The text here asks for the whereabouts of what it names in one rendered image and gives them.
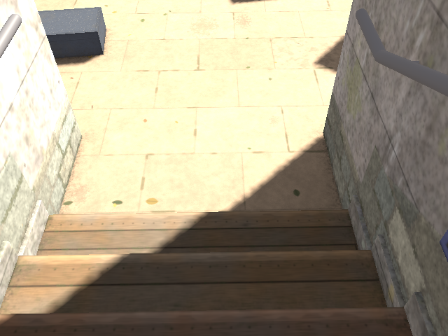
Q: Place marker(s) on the stairs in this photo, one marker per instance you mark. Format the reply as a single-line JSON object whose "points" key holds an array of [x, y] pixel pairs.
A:
{"points": [[226, 273]]}

